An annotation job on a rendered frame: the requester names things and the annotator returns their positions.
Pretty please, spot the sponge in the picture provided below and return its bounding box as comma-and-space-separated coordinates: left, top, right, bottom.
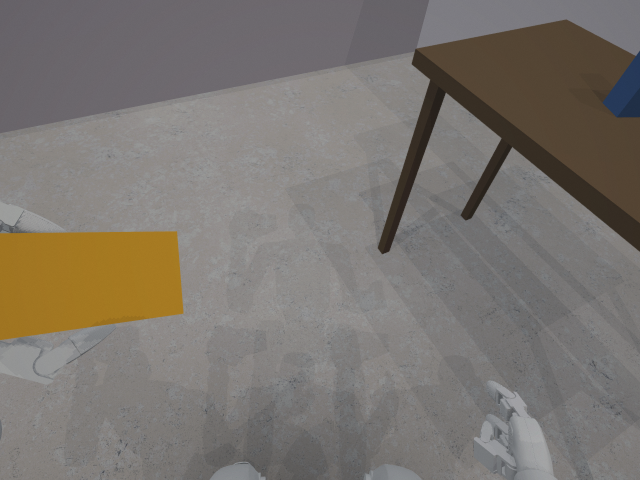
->
0, 231, 184, 340

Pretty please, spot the right robot hand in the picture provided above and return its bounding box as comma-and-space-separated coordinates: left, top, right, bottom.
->
474, 380, 554, 480

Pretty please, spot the table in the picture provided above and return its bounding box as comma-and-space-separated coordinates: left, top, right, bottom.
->
378, 19, 640, 254

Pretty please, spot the left robot hand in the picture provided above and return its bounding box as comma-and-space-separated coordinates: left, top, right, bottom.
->
0, 200, 117, 385

